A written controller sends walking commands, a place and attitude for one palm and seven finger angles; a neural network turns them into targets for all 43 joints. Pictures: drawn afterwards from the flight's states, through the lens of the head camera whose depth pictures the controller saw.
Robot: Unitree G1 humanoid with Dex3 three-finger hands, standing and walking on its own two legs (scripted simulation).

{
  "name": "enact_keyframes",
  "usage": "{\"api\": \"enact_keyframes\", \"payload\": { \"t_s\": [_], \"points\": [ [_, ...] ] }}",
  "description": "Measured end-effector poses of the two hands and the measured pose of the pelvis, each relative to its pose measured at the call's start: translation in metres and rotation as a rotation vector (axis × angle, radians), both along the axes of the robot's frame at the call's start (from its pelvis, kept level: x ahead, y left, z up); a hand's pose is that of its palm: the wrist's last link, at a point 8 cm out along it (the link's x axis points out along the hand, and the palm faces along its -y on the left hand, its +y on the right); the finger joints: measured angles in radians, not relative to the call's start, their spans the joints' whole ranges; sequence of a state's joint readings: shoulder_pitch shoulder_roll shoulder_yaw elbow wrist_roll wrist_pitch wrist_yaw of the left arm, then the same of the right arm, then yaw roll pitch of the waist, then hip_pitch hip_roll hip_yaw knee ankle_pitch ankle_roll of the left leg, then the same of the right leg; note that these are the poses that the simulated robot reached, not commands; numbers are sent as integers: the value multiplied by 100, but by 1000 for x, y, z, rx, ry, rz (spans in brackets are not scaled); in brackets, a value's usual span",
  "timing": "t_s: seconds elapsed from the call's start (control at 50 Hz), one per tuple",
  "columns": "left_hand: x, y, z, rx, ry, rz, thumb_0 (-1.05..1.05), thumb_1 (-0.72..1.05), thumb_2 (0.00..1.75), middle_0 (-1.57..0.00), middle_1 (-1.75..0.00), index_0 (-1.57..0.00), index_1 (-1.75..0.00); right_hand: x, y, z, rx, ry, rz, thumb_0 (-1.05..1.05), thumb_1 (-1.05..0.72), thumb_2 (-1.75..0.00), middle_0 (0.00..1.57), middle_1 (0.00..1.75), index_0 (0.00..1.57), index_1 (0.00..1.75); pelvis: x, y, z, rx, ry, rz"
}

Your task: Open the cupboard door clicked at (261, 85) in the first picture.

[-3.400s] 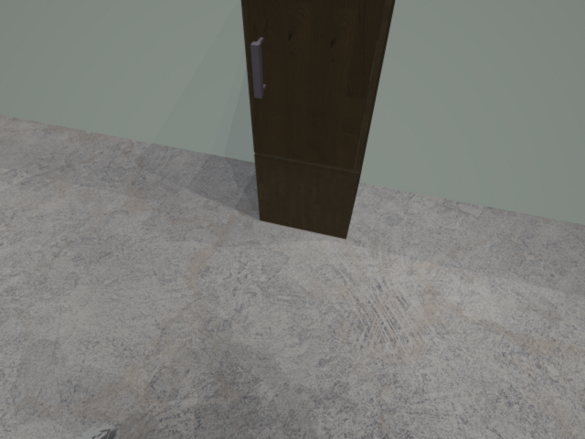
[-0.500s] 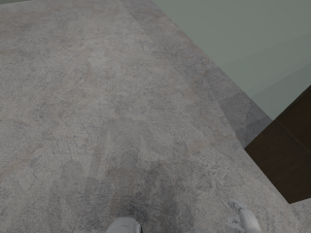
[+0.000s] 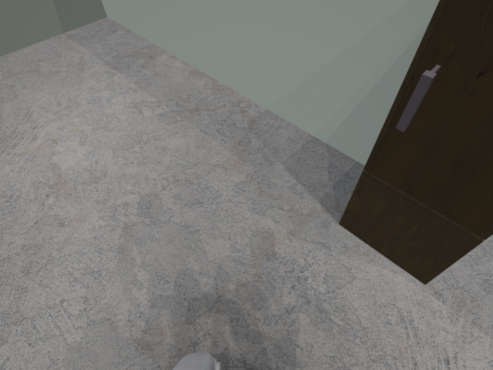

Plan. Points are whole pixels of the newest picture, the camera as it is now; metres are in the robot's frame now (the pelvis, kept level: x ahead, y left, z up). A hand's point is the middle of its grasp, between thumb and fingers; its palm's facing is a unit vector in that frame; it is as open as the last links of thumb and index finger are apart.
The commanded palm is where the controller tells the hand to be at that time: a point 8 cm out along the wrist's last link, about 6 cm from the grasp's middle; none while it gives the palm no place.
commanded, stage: turn to face it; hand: left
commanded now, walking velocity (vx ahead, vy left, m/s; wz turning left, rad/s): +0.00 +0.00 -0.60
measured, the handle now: (418, 99) +0.74 -0.38 +0.00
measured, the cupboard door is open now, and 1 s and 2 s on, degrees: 0 0 0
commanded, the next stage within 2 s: take the last steps up to it in 1.08 s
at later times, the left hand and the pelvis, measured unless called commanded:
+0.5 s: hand (137, 337) +0.19 +0.23 -0.15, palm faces -0.26 -0.94 -0.22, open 7.4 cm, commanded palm none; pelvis +0.02 +0.05 +0.01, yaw -18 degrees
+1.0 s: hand (181, 339) +0.19 +0.15 -0.15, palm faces -0.49 -0.84 -0.23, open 7.4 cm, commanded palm none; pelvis +0.02 +0.02 +0.01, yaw -32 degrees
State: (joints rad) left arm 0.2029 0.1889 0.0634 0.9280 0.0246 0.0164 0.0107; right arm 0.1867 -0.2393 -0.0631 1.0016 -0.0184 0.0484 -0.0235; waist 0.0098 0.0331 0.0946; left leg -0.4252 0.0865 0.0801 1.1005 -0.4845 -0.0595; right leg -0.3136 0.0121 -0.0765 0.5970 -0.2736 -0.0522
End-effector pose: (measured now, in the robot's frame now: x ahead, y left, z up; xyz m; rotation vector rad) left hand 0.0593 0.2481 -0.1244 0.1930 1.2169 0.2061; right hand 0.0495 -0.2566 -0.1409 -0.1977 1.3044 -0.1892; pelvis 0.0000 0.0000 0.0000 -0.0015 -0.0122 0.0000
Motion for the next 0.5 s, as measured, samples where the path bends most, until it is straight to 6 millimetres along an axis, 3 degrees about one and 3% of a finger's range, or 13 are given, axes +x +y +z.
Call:
{"api": "enact_keyframes", "payload": {
  "t_s": [0.12, 0.28, 0.4, 0.5],
  "points": [
    [28, 9, 6, 5, 20, -81, 1, 91, 90, -20, -30, -20, -29, -2, 0, 15, -16, -27, -60, 0, -91, -90, 20, 30, 20, 30, 8, 7, 9, 11, 23, -70],
    [74, 38, -9, -20, -1, -173, 1, 91, 90, -20, -30, -20, -30, 3, 31, 24, -57, -121, -126, 0, -91, -90, 20, 30, 20, 30, 15, 40, 1, -1, 31, -171],
    [110, 45, -2, -33, -19, -259, 1, 91, 90, -20, -30, -20, -29, -20, 56, 34, -48, -110, -185, 0, -90, -90, 20, 30, 20, 30, 20, 52, 10, -12, 19, -252],
    [132, 31, 5, -39, -19, -331, 1, 91, 90, -20, -30, -19, -29, -43, 65, 33, -25, -85, -266, 0, -90, -90, 20, 30, 20, 30, 22, 52, 14, -21, 19, -315]
  ]
}}
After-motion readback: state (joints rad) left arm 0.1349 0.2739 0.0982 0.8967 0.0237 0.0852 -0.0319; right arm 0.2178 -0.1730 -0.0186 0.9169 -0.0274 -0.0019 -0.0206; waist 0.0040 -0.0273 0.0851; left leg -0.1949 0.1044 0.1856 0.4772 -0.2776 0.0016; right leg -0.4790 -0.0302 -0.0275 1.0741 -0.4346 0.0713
